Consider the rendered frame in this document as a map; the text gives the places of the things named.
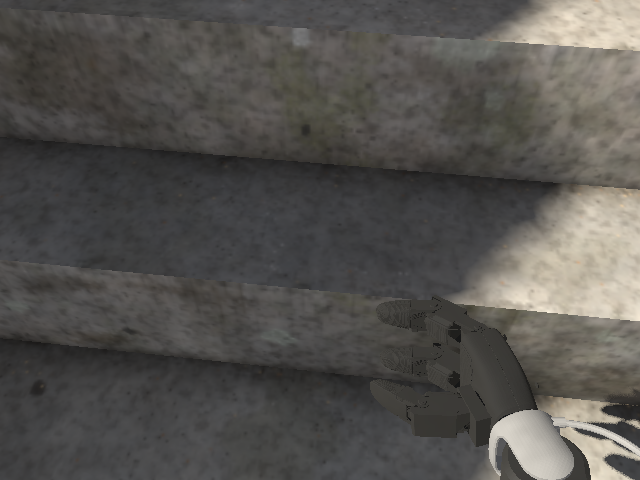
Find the right robot forearm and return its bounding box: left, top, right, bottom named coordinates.
left=488, top=409, right=591, bottom=480

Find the robot right hand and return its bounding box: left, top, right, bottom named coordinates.
left=370, top=295, right=539, bottom=447

